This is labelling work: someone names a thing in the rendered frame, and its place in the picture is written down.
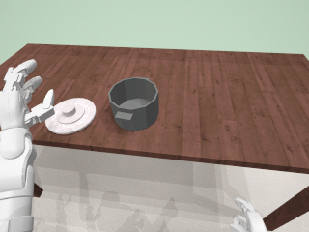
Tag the lid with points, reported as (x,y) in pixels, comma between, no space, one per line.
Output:
(85,112)

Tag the right robot hand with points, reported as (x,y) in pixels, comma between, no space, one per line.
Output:
(253,221)

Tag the pot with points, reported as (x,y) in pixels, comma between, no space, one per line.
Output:
(135,103)

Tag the left robot hand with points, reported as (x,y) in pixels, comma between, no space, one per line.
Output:
(15,96)

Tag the left robot forearm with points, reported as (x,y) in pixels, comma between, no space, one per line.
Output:
(17,179)

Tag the table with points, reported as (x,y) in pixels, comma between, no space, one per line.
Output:
(236,108)

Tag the knob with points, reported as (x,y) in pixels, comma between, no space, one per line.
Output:
(68,109)

